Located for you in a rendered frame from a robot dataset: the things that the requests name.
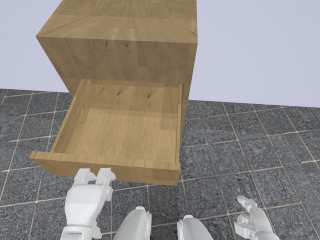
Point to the robot right hand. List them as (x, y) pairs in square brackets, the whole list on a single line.
[(246, 226)]

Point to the robot left hand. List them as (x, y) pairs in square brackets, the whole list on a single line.
[(85, 201)]

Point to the robot right forearm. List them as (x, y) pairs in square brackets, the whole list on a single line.
[(265, 235)]

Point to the right robot shin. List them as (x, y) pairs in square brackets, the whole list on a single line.
[(187, 216)]

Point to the handle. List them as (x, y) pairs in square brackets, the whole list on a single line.
[(109, 192)]

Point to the cabinet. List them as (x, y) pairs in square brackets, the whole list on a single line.
[(152, 41)]

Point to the robot left thigh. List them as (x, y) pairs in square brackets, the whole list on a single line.
[(136, 226)]

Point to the robot left forearm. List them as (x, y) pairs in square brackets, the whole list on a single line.
[(77, 232)]

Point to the drawer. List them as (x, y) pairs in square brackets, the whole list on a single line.
[(129, 126)]

